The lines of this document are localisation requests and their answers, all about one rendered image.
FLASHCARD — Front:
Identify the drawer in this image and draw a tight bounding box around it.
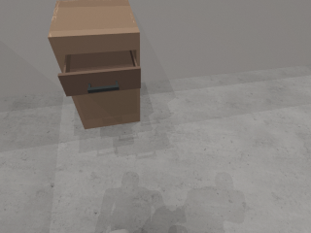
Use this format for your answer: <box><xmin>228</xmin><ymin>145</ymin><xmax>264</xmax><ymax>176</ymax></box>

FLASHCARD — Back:
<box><xmin>57</xmin><ymin>50</ymin><xmax>141</xmax><ymax>97</ymax></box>

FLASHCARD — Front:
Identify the cabinet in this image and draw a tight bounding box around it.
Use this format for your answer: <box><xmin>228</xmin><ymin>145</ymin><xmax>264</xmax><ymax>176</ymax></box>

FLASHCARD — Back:
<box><xmin>48</xmin><ymin>0</ymin><xmax>141</xmax><ymax>130</ymax></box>

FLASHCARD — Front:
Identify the handle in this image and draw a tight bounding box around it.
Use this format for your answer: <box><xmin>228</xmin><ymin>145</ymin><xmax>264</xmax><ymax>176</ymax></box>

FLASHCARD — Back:
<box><xmin>87</xmin><ymin>81</ymin><xmax>120</xmax><ymax>93</ymax></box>

